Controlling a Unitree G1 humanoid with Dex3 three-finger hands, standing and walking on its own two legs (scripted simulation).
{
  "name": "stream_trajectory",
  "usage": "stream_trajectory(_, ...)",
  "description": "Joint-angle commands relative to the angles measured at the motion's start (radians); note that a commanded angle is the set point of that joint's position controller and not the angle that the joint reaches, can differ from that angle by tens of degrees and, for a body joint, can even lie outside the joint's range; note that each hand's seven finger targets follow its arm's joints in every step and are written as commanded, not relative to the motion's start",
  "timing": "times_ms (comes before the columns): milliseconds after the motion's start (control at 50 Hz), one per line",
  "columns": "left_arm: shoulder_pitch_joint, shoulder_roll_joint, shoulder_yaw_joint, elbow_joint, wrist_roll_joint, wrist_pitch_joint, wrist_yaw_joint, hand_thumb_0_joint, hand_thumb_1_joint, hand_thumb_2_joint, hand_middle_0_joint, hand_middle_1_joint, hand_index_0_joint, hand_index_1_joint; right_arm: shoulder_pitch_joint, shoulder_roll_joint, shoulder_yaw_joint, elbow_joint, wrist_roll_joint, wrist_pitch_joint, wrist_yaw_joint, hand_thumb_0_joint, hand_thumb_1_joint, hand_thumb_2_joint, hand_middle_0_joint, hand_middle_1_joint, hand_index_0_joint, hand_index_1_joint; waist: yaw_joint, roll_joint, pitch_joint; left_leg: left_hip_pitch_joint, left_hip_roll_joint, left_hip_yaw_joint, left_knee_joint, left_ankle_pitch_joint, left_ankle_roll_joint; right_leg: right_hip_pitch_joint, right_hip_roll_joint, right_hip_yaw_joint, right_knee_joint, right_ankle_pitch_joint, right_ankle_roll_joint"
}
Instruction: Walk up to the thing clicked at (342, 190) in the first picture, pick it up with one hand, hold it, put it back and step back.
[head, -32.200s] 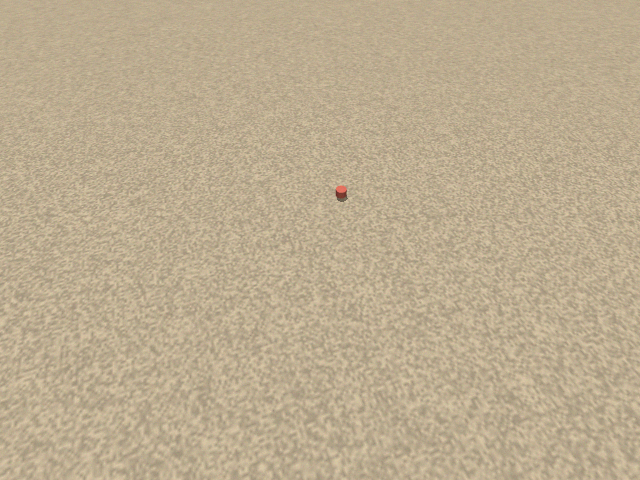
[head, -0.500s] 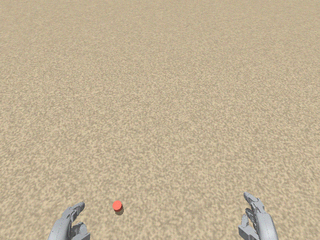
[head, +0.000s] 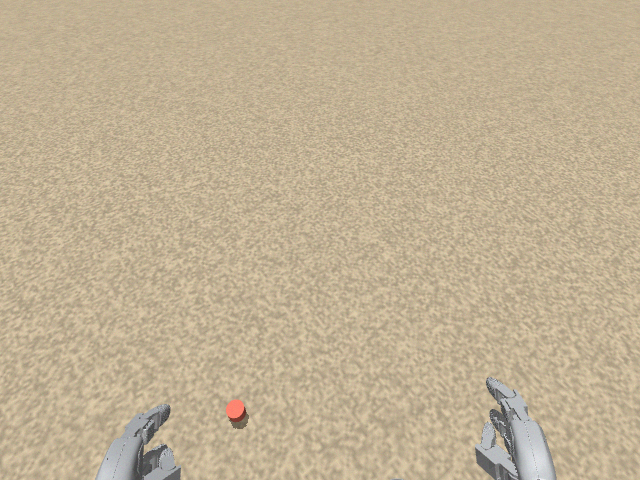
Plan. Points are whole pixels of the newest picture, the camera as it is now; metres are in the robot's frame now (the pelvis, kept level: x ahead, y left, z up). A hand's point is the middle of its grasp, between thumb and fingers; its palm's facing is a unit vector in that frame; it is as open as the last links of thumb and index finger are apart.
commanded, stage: home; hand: left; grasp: from above
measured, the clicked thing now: (236, 410) +0.44 +0.24 -0.70
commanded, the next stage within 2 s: stand in 0.76 s
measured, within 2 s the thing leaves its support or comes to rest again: neither
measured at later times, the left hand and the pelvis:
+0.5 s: hand (179, 471) +0.17 +0.18 -0.05, palm faces +0.05 -0.98 -0.20, open 7.4 cm; pelvis +0.01 +0.00 +0.00, yaw +0 degrees
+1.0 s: hand out of the picture +0.16 +0.21 -0.08, palm faces +0.01 -0.95 -0.32, open 7.4 cm; pelvis +0.00 +0.00 +0.02, yaw +0 degrees
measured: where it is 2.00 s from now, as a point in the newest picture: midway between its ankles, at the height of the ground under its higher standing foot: outside the picture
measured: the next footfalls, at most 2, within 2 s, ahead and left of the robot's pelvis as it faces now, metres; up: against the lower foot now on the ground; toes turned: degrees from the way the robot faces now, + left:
none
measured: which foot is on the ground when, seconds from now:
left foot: down 0.00-1.00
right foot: down 0.00-1.00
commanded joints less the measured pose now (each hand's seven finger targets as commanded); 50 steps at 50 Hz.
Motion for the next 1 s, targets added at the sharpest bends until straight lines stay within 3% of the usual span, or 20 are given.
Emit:
stream_trajectory(0, -0.038, 0.105, 0.055, -0.200, 0.002, -0.053, 0.003, 0.000, 0.900, 0.900, -0.200, -0.299, -0.200, -0.299, -0.070, -0.126, -0.052, -0.161, 0.004, -0.058, -0.014, 0.000, -0.900, -0.900, 0.200, 0.300, 0.200, 0.300, -0.006, -0.001, -0.067, 0.093, -0.033, 0.012, -0.177, 0.191, 0.018, 0.042, 0.037, -0.017, -0.146, 0.149, -0.026)
stream_trajectory(180, -0.020, 0.113, 0.066, -0.193, -0.001, -0.051, 0.003, 0.000, 0.900, 0.900, -0.200, -0.299, -0.200, -0.299, -0.060, -0.126, -0.055, -0.159, 0.003, -0.054, -0.013, 0.000, -0.900, -0.900, 0.200, 0.300, 0.200, 0.300, -0.004, -0.004, -0.096, 0.104, -0.035, 0.014, -0.162, 0.246, 0.018, 0.063, 0.036, -0.016, -0.137, 0.202, -0.025)
stream_trajectory(300, -0.021, 0.103, 0.055, -0.183, -0.002, -0.051, 0.002, 0.000, 0.900, 0.900, -0.200, -0.300, -0.200, -0.300, -0.066, -0.128, -0.055, -0.159, 0.004, -0.053, -0.012, 0.000, -0.901, -0.900, 0.200, 0.299, 0.200, 0.299, -0.006, -0.006, -0.053, 0.094, -0.029, 0.006, -0.178, 0.216, 0.016, 0.047, 0.039, -0.021, -0.137, 0.168, -0.027)
stream_trajectory(360, -0.027, 0.110, 0.069, -0.186, -0.002, -0.053, 0.005, 0.000, 0.900, 0.900, -0.200, -0.300, -0.200, -0.300, -0.067, -0.128, -0.056, -0.160, 0.004, -0.052, -0.013, 0.000, -0.901, -0.900, 0.200, 0.299, 0.200, 0.299, -0.004, 0.001, -0.061, 0.092, -0.029, 0.007, -0.178, 0.205, 0.017, 0.045, 0.038, -0.020, -0.138, 0.161, -0.027)
stream_trajectory(460, -0.025, 0.105, 0.055, -0.192, -0.002, -0.053, 0.002, 0.000, 0.900, 0.900, -0.200, -0.300, -0.200, -0.300, -0.063, -0.130, -0.057, -0.160, 0.004, -0.050, -0.010, 0.000, -0.901, -0.900, 0.200, 0.299, 0.200, 0.299, -0.006, 0.011, -0.084, 0.104, -0.027, 0.002, -0.179, 0.225, 0.013, 0.045, 0.039, -0.019, -0.127, 0.175, -0.030)
stream_trajectory(540, -0.024, 0.112, 0.067, -0.185, -0.003, -0.053, 0.005, 0.000, 0.900, 0.900, -0.200, -0.300, -0.200, -0.300, -0.067, -0.126, -0.056, -0.169, 0.005, -0.050, -0.012, 0.000, -0.900, -0.900, 0.200, 0.300, 0.200, 0.299, -0.008, -0.024, -0.055, 0.078, -0.037, 0.019, -0.162, 0.194, 0.022, 0.043, 0.033, -0.013, -0.151, 0.160, -0.022)
stream_trajectory(620, -0.007, 0.113, 0.068, -0.193, -0.002, -0.052, 0.004, 0.000, 0.900, 0.900, -0.200, -0.299, -0.200, -0.299, -0.057, -0.128, -0.061, -0.169, 0.004, -0.052, -0.014, 0.000, -0.900, -0.900, 0.200, 0.300, 0.200, 0.300, -0.011, -0.018, -0.106, 0.109, -0.038, 0.022, -0.147, 0.263, 0.021, 0.067, 0.032, -0.009, -0.139, 0.228, -0.022)
stream_trajectory(720, -0.022, 0.108, 0.057, -0.189, 0.000, -0.053, 0.004, 0.000, 0.900, 0.900, -0.200, -0.300, -0.200, -0.300, -0.064, -0.126, -0.056, -0.162, 0.005, -0.050, -0.011, 0.000, -0.900, -0.900, 0.200, 0.299, 0.200, 0.299, -0.006, -0.001, -0.057, 0.088, -0.032, 0.012, -0.169, 0.203, 0.018, 0.043, 0.035, -0.016, -0.140, 0.165, -0.025)
stream_trajectory(780, -0.011, 0.117, 0.074, -0.194, -0.003, -0.051, 0.007, 0.000, 0.900, 0.900, -0.200, -0.300, -0.200, -0.299, -0.058, -0.127, -0.059, -0.165, 0.006, -0.046, -0.013, 0.000, -0.900, -0.900, 0.200, 0.300, 0.200, 0.299, -0.005, -0.016, -0.088, 0.096, -0.035, 0.016, -0.157, 0.241, 0.021, 0.062, 0.033, -0.012, -0.140, 0.200, -0.025)
stream_trajectory(820, -0.021, 0.111, 0.062, -0.204, 0.000, -0.052, 0.006, 0.000, 0.900, 0.900, -0.200, -0.299, -0.200, -0.299, -0.065, -0.124, -0.058, -0.167, 0.006, -0.047, -0.012, 0.000, -0.900, -0.900, 0.200, 0.300, 0.200, 0.300, -0.002, 0.000, -0.072, 0.093, -0.034, 0.016, -0.156, 0.248, 0.018, 0.057, 0.033, -0.013, -0.139, 0.208, -0.025)
stream_trajectory(840, -0.311, 0.195, 0.058, 0.147, 0.115, -0.263, 0.049, 0.000, 0.900, 0.900, -0.200, -0.300, -0.200, -0.300, -0.119, -0.237, -0.091, 0.081, -0.113, 0.070, 0.048, 0.000, -0.901, -0.899, 0.200, 0.299, 0.200, 0.299, 0.067, -0.075, 0.145, 0.128, 0.011, -0.008, -0.221, 0.461, 0.057, 0.220, -0.043, 0.069, -0.175, 0.259, -0.080)
stream_trajectory(860, -0.204, 0.204, 0.078, 0.327, 0.117, -0.328, 0.045, 0.000, 0.900, 0.900, -0.200, -0.300, -0.200, -0.301, -0.116, -0.236, -0.106, 0.089, -0.114, 0.112, 0.077, 0.000, -0.900, -0.900, 0.200, 0.300, 0.200, 0.300, 0.066, -0.103, 0.056, 0.208, 0.007, 0.014, -0.227, 0.472, 0.069, 0.252, -0.052, 0.114, -0.186, 0.279, -0.108)
stream_trajectory(880, -0.193, 0.220, 0.076, 0.368, 0.116, -0.359, 0.037, 0.000, 0.900, 0.900, -0.200, -0.300, -0.200, -0.301, -0.101, -0.259, -0.115, 0.062, -0.118, 0.136, 0.093, 0.000, -0.900, -0.900, 0.200, 0.300, 0.200, 0.300, 0.047, -0.094, 0.046, 0.229, 0.003, -0.010, -0.226, 0.431, 0.074, 0.226, -0.050, 0.134, -0.197, 0.298, -0.117)
stream_trajectory(920, -0.234, 0.225, 0.060, 0.458, 0.117, -0.394, 0.030, 0.000, 0.900, 0.900, -0.200, -0.300, -0.200, -0.301, -0.117, -0.234, -0.112, 0.108, -0.081, 0.152, 0.128, 0.000, -0.900, -0.900, 0.200, 0.300, 0.200, 0.300, 0.054, -0.053, 0.009, 0.282, -0.006, -0.012, -0.272, 0.401, 0.074, 0.303, -0.071, 0.137, -0.191, 0.334, -0.104)
stream_trajectory(940, -0.255, 0.213, 0.059, 0.502, 0.109, -0.396, 0.025, 0.000, 0.900, 0.900, -0.200, -0.300, -0.200, -0.301, -0.126, -0.216, -0.107, 0.126, -0.061, 0.158, 0.144, 0.000, -0.900, -0.900, 0.200, 0.300, 0.200, 0.300, 0.064, -0.072, 0.023, 0.299, -0.014, -0.009, -0.300, 0.349, 0.071, 0.286, -0.070, 0.129, -0.215, 0.273, -0.092)
stream_trajectory(980, -0.283, 0.223, 0.064, 0.586, 0.097, -0.407, 0.024, 0.000, 0.900, 0.900, -0.200, -0.300, -0.200, -0.301, -0.143, -0.207, -0.115, 0.149, -0.048, 0.167, 0.160, 0.000, -0.900, -0.900, 0.200, 0.300, 0.200, 0.300, 0.063, -0.102, 0.035, 0.325, -0.017, -0.005, -0.306, 0.312, 0.061, 0.288, -0.084, 0.143, -0.275, 0.250, -0.083)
